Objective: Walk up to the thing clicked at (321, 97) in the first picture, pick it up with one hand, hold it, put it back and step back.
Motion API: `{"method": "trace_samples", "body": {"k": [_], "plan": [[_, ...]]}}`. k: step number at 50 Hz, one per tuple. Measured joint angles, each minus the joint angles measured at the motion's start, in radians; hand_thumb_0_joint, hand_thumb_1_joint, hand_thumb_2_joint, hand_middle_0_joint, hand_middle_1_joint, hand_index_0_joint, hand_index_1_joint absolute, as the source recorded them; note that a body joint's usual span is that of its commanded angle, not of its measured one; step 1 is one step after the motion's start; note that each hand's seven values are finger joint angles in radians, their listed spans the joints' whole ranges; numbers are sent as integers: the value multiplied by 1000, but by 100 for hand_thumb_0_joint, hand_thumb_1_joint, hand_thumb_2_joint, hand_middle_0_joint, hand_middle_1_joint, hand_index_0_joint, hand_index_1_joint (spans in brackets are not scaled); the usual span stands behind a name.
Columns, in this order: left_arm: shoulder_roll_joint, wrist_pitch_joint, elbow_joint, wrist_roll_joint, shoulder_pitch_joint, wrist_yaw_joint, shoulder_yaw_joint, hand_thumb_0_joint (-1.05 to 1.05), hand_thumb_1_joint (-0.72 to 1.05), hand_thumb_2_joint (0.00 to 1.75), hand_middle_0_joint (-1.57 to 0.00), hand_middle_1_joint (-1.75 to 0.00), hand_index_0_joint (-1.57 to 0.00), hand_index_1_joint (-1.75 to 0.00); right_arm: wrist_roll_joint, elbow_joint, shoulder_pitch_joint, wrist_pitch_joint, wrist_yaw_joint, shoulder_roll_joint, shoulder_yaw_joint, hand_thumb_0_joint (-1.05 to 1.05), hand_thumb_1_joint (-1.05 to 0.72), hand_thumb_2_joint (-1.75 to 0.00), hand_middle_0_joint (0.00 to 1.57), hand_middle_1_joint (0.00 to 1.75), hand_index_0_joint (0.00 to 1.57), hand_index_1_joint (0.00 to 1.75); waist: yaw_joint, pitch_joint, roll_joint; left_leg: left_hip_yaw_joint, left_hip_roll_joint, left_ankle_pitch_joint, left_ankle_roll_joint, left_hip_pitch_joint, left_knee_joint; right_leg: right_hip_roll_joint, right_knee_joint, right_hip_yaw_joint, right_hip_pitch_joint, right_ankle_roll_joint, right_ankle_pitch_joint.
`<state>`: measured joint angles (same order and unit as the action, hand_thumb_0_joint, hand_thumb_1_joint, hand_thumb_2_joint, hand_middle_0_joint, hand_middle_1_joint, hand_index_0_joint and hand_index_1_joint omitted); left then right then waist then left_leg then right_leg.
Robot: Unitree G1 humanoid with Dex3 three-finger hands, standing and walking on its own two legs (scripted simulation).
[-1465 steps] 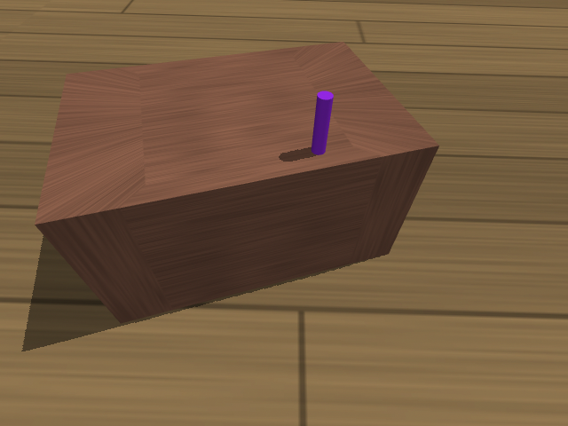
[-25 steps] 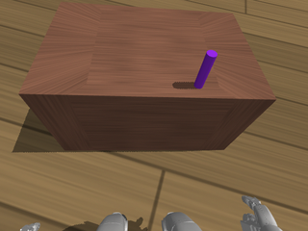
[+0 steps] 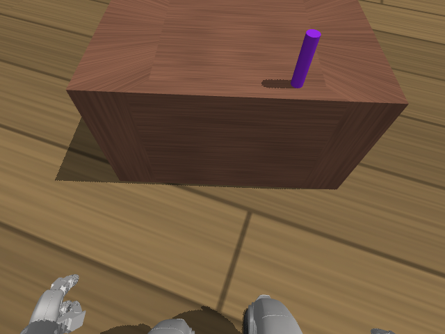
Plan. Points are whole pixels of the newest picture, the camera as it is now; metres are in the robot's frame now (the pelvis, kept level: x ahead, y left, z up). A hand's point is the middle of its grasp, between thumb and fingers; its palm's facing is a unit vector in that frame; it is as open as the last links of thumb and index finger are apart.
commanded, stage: step back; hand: right
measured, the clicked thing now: (304, 61) +0.83 -0.27 -0.06
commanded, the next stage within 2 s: stand in 1.56 s
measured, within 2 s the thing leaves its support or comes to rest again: neither
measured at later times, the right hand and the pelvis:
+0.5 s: hand out of the picture -0.07 -0.31 -0.14, palm faces +0.02 +0.92 -0.40, open 7.4 cm; pelvis -0.18 -0.03 +0.01, yaw -5 degrees
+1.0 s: hand out of the picture -0.17 -0.29 -0.14, palm faces -0.02 +0.93 -0.36, open 7.4 cm; pelvis -0.24 -0.03 +0.01, yaw -1 degrees
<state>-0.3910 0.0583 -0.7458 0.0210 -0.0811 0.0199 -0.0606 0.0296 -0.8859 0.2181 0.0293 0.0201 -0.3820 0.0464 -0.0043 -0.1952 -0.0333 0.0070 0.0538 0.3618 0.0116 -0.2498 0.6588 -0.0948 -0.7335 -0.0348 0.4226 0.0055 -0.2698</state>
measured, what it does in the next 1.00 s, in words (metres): walks backwards: right foot, then left foot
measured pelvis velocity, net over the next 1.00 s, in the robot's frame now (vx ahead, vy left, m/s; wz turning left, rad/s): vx -0.24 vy -0.03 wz -0.01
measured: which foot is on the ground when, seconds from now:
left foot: down 0.00-0.38, up 0.40-0.66, down 0.68-1.00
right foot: down 0.00-0.00, up 0.02-0.32, down 0.34-1.00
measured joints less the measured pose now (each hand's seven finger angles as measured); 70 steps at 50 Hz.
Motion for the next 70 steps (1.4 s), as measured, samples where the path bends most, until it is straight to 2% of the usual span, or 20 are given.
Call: {"method": "trace_samples", "body": {"k": [1, 4, 8, 13, 17, 19, 22, 24, 27, 32, 35, 38, 44, 47, 49, 55, 60, 64, 66, 70], "plan": [[-2, 5, -7, -5, 10, 1, -2, 0, 90, 90, -21, -30, -21, -30, 2, 0, -8, 0, -5, 7, -4, 1, -90, -89, 21, 30, 20, 30, 6, -8, -12, -11, 3, -2, 7, -7, 10, 12, -30, 27, 14, -5, -57], [-1, 24, -37, -11, 16, 4, -8, 0, 90, 90, -21, -30, -21, -30, 6, 5, -22, -6, -13, 18, -16, 1, -90, -89, 21, 30, 20, 30, -14, 4, 3, 8, -30, -27, 15, -38, 11, 133, -282, 126, 68, -16, -250], [-8, 20, -53, -17, -8, 2, -16, 0, 90, 90, -21, -30, -21, -30, 11, 15, -48, -4, -4, 24, -23, 1, -90, -89, 21, 30, 20, 30, -2, 28, 0, 2, -63, -95, 11, -65, -42, 197, -473, 169, 65, -6, -256], [-15, 14, -77, -8, -54, -9, -16, 0, 90, 90, -21, -30, -21, -30, 14, 61, -106, -6, -2, 10, -16, 1, -90, -89, 21, 30, 20, 30, 17, 22, 7, -24, -104, -154, 3, -122, -52, 149, -282, 130, -60, 28, -256], [-14, 4, -111, -5, -84, -19, -12, 0, 90, 90, -21, -30, -21, -30, 6, 87, -140, 6, -8, -16, -16, 1, -90, -89, 21, 30, 20, 30, 32, 31, 24, -40, -132, -184, -24, -194, -11, 105, 36, 72, -191, 2, -163], [12, -3, -132, 7, -95, -21, -11, 0, 90, 90, -21, -30, -21, -30, -2, 78, -157, 17, -6, -37, -7, 1, -90, -89, 21, 30, 20, 30, 25, 24, 78, 4, -149, -146, -23, -230, 35, 133, 65, 42, -194, -7, -139], [23, -2, -133, 15, -131, -26, 0, 1, 90, 90, -21, -30, -21, -30, -10, 54, -132, 33, 9, -30, 1, 1, -90, -89, 21, 30, 20, 30, 46, 47, 56, 94, -29, 91, -22, -289, 259, 99, 38, 58, -148, -22, -116], [32, -2, -137, 18, -144, -21, 4, 1, 90, 90, -21, -30, -21, -30, -14, 43, -107, 31, 10, -34, 1, 1, -90, -89, 21, 30, 20, 30, 46, 57, 55, 124, 24, 105, -22, -302, 392, 80, 62, 56, -138, -20, -83], [34, -10, -129, 25, -143, -15, 2, 1, 90, 90, -21, -30, -21, -30, -11, 23, -64, 22, 6, -39, 1, 1, -90, -89, 21, 30, 20, 30, 43, 65, 63, 119, 40, 101, -32, -262, 458, 66, 80, 37, -117, -20, -48], [13, -33, -105, 28, -118, -15, -6, 1, 90, 90, -21, -30, -21, -30, 5, -37, 0, 20, -12, -26, 0, 1, -90, -89, 21, 30, 20, 30, 36, 81, 63, 43, -24, 152, -31, -83, 185, 39, 65, -17, -82, -21, -27], [-12, -29, -115, 22, -101, -18, -9, 1, 90, 90, -21, -30, -21, -30, 12, -81, 9, 1, -20, 0, 5, 1, -90, -89, 21, 30, 20, 30, 36, 79, 17, 4, -15, 4, -11, 20, -34, 3, 15, -8, -54, -14, -50], [-11, -17, -163, 9, -111, -23, -11, 1, 90, 90, -21, -30, -21, -30, 16, -102, 23, -16, -29, 18, -5, 1, -90, -89, 21, 30, 20, 30, 21, 112, 12, 3, -21, -20, 16, 17, -49, 45, -59, 41, -32, -16, -180], [-21, -30, -224, 0, -147, -44, -17, 1, 90, 90, -21, -30, -21, -30, 24, -106, 8, -43, -36, 40, -17, 1, -90, -89, 21, 30, 20, 30, 10, 139, 1, -10, -50, -61, -3, 35, -98, 68, 18, 55, -99, -14, -170], [2, -45, -255, 6, -150, -39, -17, 1, 90, 90, -21, -30, -21, -30, 17, -99, -12, -32, -36, 27, -12, 1, -90, -89, 21, 30, 20, 30, 10, 134, 41, -3, -91, -33, -18, 24, -50, 100, 157, 29, -171, -15, -17], [17, -59, -260, 14, -152, -37, -12, 1, 90, 90, -21, -30, -21, -30, 10, -100, -17, -22, -31, 21, -10, 1, -90, -89, 21, 30, 20, 30, 15, 143, 60, 31, -90, 49, -13, -4, 10, 115, 170, 16, -173, -20, 14], [56, -81, -254, 16, -135, -36, 5, 1, 90, 90, -21, -30, -21, -30, 3, -112, -20, -33, -30, -12, -1, 1, -90, -89, 21, 30, 20, 30, 36, 141, 68, 41, -60, 103, -6, -66, 79, 88, 186, 4, -178, -17, 6], [42, -65, -260, 4, -113, -36, 17, 1, 90, 90, -21, -30, -21, -30, 12, -135, -28, -50, -26, -1, 5, 1, -90, -90, 21, 30, 20, 30, 35, 135, 28, -1, -44, -104, -9, -8, -91, 48, 139, 20, -169, 7, -32], [21, -58, -282, -7, -97, -34, 19, 1, 90, 90, -21, -30, -21, -30, 12, -145, -44, -53, -31, 29, -11, 1, -90, -89, 21, 30, 20, 30, 27, 142, 14, -10, -55, -77, -4, 5, -100, 68, 155, 39, -180, -14, -74], [11, -66, -292, -10, -84, -30, 18, 1, 90, 90, -21, -30, -21, -30, 8, -150, -57, -54, -32, 43, -19, 1, -90, -89, 21, 30, 20, 30, 25, 136, 11, -12, -62, -73, -9, 16, -109, 72, 200, 38, -203, 1, -6], [9, -77, -303, -13, -57, -25, 22, 1, 90, 90, -21, -30, -21, -30, -3, -157, -85, -54, -26, 57, -25, 1, -90, -89, 21, 30, 20, 30, 18, 132, 20, -10, -70, -73, -15, 37, -132, 79, 236, 34, -231, 14, -10]]}}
